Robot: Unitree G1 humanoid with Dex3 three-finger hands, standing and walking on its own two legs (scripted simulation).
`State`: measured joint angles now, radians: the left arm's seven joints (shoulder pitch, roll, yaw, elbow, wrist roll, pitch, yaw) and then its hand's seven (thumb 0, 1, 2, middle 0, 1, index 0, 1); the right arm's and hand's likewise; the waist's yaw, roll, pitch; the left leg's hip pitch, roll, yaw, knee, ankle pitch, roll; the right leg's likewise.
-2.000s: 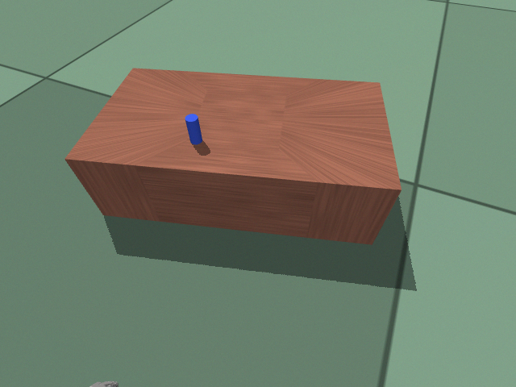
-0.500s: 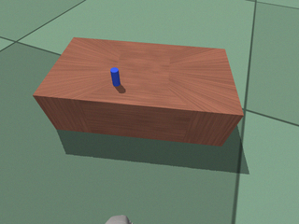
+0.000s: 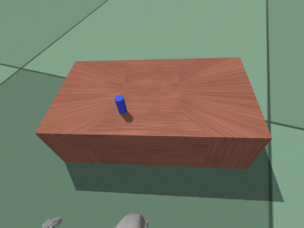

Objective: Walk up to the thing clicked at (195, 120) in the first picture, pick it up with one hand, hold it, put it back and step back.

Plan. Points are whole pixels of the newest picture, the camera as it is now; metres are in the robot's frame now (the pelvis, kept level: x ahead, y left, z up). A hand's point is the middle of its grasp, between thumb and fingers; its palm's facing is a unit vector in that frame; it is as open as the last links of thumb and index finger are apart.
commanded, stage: walk up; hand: left
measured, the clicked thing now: (121, 105) +0.77 +0.26 -0.31
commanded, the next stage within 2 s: none
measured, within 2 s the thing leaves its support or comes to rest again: neither
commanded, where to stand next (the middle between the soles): +0.30 +0.09 m, yaw -3 degrees
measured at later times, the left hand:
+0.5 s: hand (55, 189) +0.24 +0.36 -0.13, palm faces -0.12 -0.90 -0.42, open 7.4 cm
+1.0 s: hand (68, 163) +0.34 +0.36 -0.16, palm faces -0.06 -0.94 -0.34, open 7.4 cm
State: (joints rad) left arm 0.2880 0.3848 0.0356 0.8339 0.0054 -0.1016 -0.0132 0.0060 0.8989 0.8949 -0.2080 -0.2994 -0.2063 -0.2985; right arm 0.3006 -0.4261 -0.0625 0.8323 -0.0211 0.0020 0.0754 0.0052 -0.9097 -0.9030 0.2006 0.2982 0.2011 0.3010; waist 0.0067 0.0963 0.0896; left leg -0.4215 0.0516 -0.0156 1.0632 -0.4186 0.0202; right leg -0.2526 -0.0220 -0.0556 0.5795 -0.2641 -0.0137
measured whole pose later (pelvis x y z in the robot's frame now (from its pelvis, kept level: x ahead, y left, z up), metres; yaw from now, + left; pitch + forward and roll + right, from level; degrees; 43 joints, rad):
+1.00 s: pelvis +0.24 +0.11 +0.00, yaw -3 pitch -3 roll +0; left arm 0.14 0.38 0.01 0.99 0.00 -0.01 -0.01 0.01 0.90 0.90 -0.21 -0.30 -0.20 -0.30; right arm 0.17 -0.37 0.00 1.00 0.00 -0.02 0.01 0.00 -0.91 -0.90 0.20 0.30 0.20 0.30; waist 0.02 -0.02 0.08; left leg -0.27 0.03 0.03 0.66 -0.34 -0.01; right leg -0.31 -0.03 0.00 0.63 -0.26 0.02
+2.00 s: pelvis +0.25 +0.10 +0.02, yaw -3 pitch -3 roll +0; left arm 0.05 0.33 0.02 1.16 0.01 0.00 -0.01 0.01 0.90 0.90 -0.21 -0.30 -0.20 -0.30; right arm 0.10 -0.35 0.00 1.16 -0.01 -0.01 0.01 0.00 -0.91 -0.90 0.20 0.30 0.20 0.30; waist 0.00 0.01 0.06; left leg -0.10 0.04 0.02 0.33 -0.19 -0.03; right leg -0.15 -0.02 -0.02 0.34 -0.14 0.01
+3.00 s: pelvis +0.26 +0.09 +0.02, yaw -3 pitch -2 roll +0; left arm 0.10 0.35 -0.01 1.13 0.01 -0.02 0.00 0.01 0.90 0.90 -0.21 -0.30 -0.20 -0.30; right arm 0.11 -0.35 0.00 1.14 -0.01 0.00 0.01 0.00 -0.91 -0.90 0.20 0.30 0.20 0.30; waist 0.00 0.01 0.05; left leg -0.07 0.05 0.02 0.31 -0.20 -0.04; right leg -0.14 -0.02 -0.02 0.33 -0.16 0.01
